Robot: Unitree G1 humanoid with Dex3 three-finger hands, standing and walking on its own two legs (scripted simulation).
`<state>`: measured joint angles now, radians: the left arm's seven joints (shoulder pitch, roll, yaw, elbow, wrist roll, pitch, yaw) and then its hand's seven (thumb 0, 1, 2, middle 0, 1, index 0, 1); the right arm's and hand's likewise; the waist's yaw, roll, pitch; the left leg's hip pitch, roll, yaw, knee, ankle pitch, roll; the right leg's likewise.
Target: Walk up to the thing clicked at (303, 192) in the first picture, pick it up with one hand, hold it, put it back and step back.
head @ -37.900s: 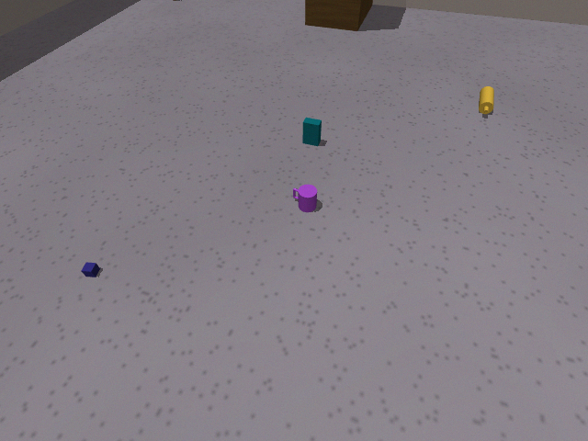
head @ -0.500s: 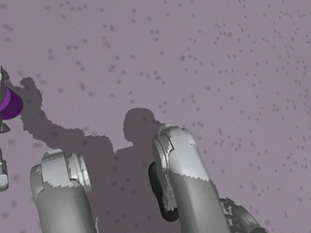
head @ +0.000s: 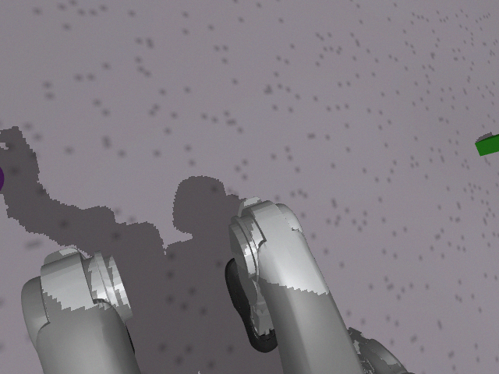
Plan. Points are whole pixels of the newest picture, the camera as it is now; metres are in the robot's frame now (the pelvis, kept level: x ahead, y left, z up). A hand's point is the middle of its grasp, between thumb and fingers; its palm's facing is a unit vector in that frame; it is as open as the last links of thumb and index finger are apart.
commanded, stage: rest palm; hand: left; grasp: from above
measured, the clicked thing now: out of the picture +0.46 +0.36 -0.25
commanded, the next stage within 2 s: close in 0.82 s
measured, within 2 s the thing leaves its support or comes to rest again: neither
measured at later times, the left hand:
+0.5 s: hand out of the picture +0.44 +0.32 -0.21, palm faces -0.42 -0.15 -0.89, open 13.9 cm
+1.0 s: hand out of the picture +0.44 +0.32 -0.22, palm faces -0.43 -0.14 -0.89, open 13.6 cm
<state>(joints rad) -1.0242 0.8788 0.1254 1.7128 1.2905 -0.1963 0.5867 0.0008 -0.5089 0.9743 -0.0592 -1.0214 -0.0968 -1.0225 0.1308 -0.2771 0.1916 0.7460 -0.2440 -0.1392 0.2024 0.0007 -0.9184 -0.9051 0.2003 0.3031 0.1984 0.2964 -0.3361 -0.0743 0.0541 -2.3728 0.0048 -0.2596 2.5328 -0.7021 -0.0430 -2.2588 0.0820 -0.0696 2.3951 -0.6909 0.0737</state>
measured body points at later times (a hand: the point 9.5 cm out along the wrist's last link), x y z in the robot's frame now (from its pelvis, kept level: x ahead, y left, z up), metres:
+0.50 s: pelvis +0.00 +0.00 +0.00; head +0.25 +0.12 +0.36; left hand +0.45 +0.33 -0.16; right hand +0.06 -0.26 -0.07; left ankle +0.06 +0.14 -0.27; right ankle +0.11 -0.14 -0.27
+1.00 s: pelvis +0.00 +0.00 +0.00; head +0.25 +0.12 +0.36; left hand +0.45 +0.33 -0.16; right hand +0.06 -0.25 -0.07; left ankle +0.06 +0.14 -0.27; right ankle +0.11 -0.14 -0.27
